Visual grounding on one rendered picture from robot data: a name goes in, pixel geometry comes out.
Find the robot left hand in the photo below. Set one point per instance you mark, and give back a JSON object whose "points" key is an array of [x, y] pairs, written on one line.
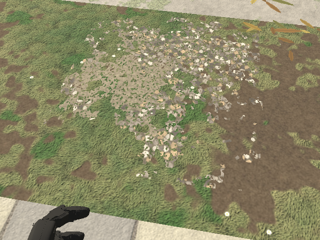
{"points": [[45, 228]]}

